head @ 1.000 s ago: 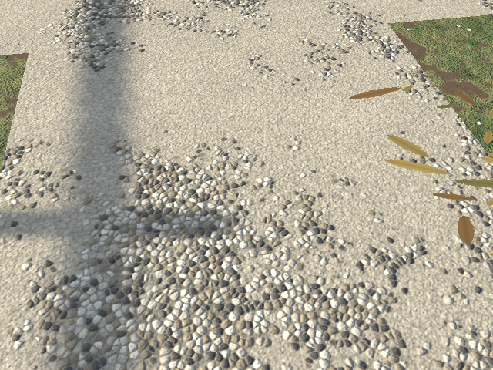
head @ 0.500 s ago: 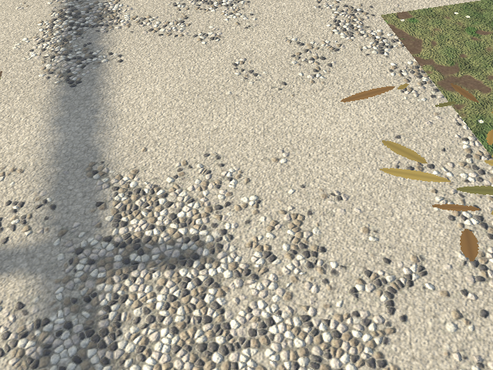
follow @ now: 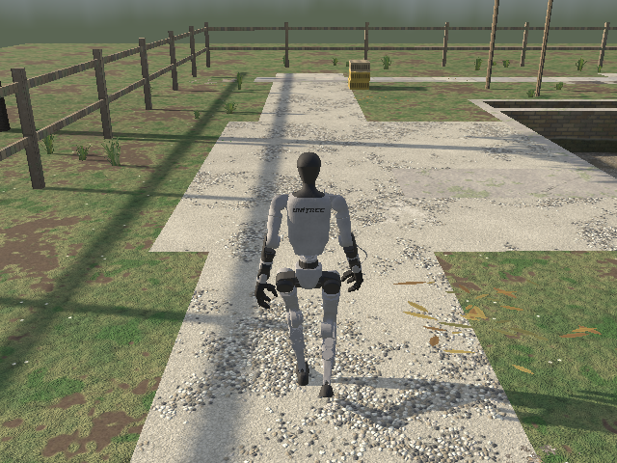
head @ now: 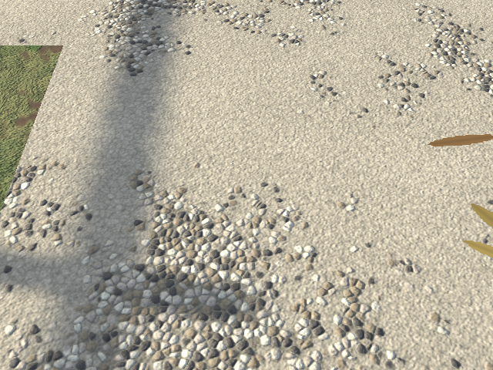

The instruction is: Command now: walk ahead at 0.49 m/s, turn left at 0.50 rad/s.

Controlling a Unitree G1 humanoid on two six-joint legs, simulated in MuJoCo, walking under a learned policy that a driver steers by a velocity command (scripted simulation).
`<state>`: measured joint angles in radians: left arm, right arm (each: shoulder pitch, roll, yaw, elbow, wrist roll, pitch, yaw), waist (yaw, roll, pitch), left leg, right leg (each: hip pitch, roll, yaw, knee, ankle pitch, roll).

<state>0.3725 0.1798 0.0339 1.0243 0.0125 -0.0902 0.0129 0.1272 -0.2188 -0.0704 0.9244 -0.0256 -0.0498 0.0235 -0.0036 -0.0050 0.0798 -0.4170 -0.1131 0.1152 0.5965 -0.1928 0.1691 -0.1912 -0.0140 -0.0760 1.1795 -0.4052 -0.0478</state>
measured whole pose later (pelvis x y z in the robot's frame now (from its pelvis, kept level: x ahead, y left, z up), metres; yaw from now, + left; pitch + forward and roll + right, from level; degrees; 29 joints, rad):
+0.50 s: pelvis +0.30 -0.03 +0.00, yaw +10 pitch +1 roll +0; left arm 0.03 0.22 0.02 0.77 0.04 -0.08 -0.01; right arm 0.46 -0.24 -0.05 1.00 -0.01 -0.07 -0.01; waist -0.07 0.00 0.06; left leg 0.03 -0.11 -0.11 0.58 -0.45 0.10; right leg -0.46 0.02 -0.07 0.53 -0.09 -0.08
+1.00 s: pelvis +0.56 +0.03 +0.01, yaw +10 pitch +1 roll -1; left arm 0.47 0.20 0.03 1.01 0.02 -0.08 0.00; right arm 0.00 -0.20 -0.02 0.81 -0.03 -0.06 0.03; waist 0.07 0.02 0.05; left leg -0.49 0.02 0.07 0.53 -0.10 0.08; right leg 0.11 0.06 -0.04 0.24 -0.37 -0.04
